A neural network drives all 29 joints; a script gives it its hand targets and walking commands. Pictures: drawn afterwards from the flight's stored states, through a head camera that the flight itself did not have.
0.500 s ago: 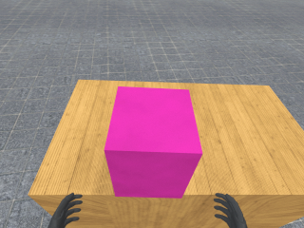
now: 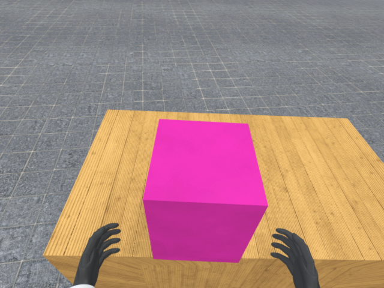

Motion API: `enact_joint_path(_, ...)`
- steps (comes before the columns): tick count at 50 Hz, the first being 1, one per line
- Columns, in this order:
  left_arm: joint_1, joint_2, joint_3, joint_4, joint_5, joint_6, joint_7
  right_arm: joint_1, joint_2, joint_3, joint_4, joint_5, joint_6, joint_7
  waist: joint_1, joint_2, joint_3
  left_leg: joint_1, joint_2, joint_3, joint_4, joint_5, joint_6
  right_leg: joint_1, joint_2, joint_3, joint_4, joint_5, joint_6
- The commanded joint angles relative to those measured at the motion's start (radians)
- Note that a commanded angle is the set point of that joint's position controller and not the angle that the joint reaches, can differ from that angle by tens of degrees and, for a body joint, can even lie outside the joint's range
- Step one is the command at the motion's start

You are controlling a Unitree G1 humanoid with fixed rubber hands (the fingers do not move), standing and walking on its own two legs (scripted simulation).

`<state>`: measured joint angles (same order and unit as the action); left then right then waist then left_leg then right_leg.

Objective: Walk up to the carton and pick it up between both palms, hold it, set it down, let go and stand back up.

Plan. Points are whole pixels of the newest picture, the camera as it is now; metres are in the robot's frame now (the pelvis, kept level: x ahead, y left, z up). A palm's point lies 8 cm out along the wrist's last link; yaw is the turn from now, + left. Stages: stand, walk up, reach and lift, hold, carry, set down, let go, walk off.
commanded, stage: reach and lift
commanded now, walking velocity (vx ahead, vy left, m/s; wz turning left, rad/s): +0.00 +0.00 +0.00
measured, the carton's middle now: (199, 192) +0.33 +0.00 +0.03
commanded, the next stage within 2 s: none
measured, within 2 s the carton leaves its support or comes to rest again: neither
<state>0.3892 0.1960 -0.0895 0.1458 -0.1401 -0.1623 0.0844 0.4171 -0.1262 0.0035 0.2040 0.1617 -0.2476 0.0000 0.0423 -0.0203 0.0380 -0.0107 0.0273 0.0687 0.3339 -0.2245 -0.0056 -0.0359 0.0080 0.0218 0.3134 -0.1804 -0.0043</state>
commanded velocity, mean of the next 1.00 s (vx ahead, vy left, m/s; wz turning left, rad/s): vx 0.00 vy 0.00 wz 0.00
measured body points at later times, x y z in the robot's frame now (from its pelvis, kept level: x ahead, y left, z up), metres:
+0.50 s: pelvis +0.00 -0.01 +0.00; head +0.00 -0.01 +0.45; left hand +0.24 +0.21 +0.07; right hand +0.25 -0.20 +0.06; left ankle -0.02 +0.11 -0.75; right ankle +0.00 -0.12 -0.75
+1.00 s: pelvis -0.01 -0.01 +0.00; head +0.00 +0.00 +0.45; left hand +0.31 +0.21 +0.13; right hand +0.32 -0.20 +0.12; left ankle -0.02 +0.11 -0.75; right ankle +0.00 -0.12 -0.75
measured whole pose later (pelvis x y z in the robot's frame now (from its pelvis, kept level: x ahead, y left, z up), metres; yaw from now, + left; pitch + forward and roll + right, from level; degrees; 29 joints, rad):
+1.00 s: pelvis -0.01 -0.01 +0.00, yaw +0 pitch -3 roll +0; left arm -0.17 0.21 0.18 -0.23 -0.17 0.66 0.03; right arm -0.18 -0.27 0.00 -0.05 0.36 0.36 -0.17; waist -0.01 -0.01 0.07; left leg -0.06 0.04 0.06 0.30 -0.19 -0.02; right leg -0.09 0.02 0.02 0.28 -0.15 -0.01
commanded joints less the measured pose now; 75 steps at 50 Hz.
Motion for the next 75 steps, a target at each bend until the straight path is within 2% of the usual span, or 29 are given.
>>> enact_joint_path(1,-0.071,0.057,0.029,-0.202,0.009,-0.012,0.012,-0.07,-0.082,-0.032,-0.184,0.006,-0.007,-0.006,0.005,0.053,0.028,-0.053,-0.014,-0.026,-0.06,0.215,-0.044,-0.044,0.014,0.021,-0.065,0.034,-0.066)
enact_joint_path(6,-0.176,0.073,0.036,-0.328,-0.01,0.127,0.032,-0.139,-0.072,-0.044,-0.277,-0.004,0.106,-0.036,-0.001,0.041,0.019,-0.09,-0.013,-0.011,-0.095,0.084,-0.022,-0.042,-0.004,0.038,-0.069,-0.019,-0.048)
enact_joint_path(10,-0.19,0.086,0.068,-0.425,-0.034,0.245,0.03,-0.15,-0.072,-0.044,-0.365,0.012,0.193,-0.064,0.005,0.038,-0.034,-0.06,-0.018,-0.009,-0.085,0.157,-0.025,-0.032,0.001,0.038,-0.064,0.042,-0.028)
enact_joint_path(16,-0.234,0.083,0.121,-0.459,-0.038,0.374,-0.008,-0.2,-0.088,-0.041,-0.435,0.03,0.286,-0.093,0.008,0.025,-0.056,0.007,-0.025,-0.015,-0.075,0.232,-0.027,-0.045,0.008,0.025,-0.086,0.088,-0.009)
enact_joint_path(24,-0.344,0.102,0.175,-0.53,-0.05,0.467,-0.039,-0.306,-0.13,-0.044,-0.519,0.065,0.361,-0.114,0.0,0.021,-0.114,0.041,-0.029,-0.021,-0.053,0.315,-0.033,-0.027,0.017,0.015,-0.082,0.189,-0.001)
enact_joint_path(31,-0.45,0.111,0.221,-0.574,-0.051,0.551,-0.057,-0.428,-0.176,-0.047,-0.526,0.115,0.422,-0.134,-0.017,0.028,-0.166,0.056,-0.031,-0.023,-0.039,0.36,-0.04,-0.001,0.019,0.015,-0.07,0.27,0.002)
enact_joint_path(43,-0.696,0.113,0.29,-0.567,-0.031,0.737,-0.063,-0.719,-0.244,-0.055,-0.453,0.179,0.537,-0.166,-0.046,0.025,-0.224,0.032,-0.032,-0.014,-0.04,0.332,-0.039,0.022,0.031,0.0,-0.048,0.288,0.006)
enact_joint_path(55,-1.011,0.151,0.328,-0.458,-0.016,0.878,-0.039,-1.046,-0.296,-0.049,-0.305,0.232,0.622,-0.183,-0.055,0.029,-0.334,-0.016,-0.031,-0.002,-0.04,0.267,-0.024,0.019,0.04,-0.008,-0.012,0.265,0.011)
enact_joint_path(63,-1.197,0.206,0.334,-0.326,-0.017,0.902,-0.034,-1.247,-0.322,-0.04,-0.173,0.262,0.651,-0.182,-0.055,0.024,-0.398,-0.036,-0.029,-0.003,-0.034,0.237,-0.006,0.011,0.038,-0.005,-0.004,0.261,0.016)
enact_joint_path(75,-1.445,0.295,0.318,-0.118,-0.039,0.875,-0.041,-1.503,-0.36,-0.03,0.028,0.302,0.668,-0.171,-0.068,0.03,-0.501,-0.049,-0.03,-0.021,0.001,0.277,0.002,0.023,0.033,-0.006,0.01,0.348,0.026)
